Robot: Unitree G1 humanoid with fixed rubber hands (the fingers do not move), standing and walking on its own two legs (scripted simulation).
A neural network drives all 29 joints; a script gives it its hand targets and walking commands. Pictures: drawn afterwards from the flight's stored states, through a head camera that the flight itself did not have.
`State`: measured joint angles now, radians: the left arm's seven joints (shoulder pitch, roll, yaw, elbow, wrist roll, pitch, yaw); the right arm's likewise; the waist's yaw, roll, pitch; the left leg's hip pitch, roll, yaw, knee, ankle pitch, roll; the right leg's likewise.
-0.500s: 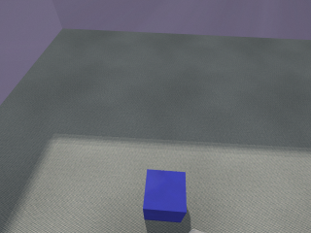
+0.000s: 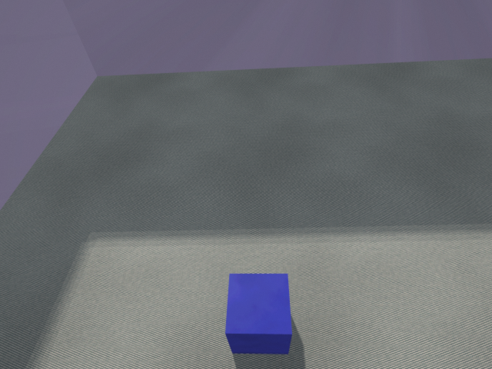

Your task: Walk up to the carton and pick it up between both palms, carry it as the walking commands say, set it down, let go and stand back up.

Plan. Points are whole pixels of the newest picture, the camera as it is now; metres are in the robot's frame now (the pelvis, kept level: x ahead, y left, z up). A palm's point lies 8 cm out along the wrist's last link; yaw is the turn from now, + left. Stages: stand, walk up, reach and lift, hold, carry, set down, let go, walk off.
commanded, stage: walk up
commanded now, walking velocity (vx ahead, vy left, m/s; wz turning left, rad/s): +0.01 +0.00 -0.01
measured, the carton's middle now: (259, 314) +0.43 +0.02 -0.66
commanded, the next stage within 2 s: stand in 0.66 s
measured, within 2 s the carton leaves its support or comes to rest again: neither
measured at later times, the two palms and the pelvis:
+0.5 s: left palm out of the picture -0.01 +0.19 -0.14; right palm out of the picture -0.01 -0.23 -0.16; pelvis +0.02 -0.02 +0.00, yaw +0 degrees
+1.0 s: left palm out of the picture +0.15 +0.22 -0.14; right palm out of the picture +0.16 -0.25 -0.15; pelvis +0.01 -0.02 -0.03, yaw -1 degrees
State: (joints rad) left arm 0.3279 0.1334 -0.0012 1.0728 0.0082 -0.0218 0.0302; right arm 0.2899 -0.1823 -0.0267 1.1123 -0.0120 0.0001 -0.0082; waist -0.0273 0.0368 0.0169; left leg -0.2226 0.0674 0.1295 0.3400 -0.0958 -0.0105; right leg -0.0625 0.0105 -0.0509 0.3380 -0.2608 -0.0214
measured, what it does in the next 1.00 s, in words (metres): stands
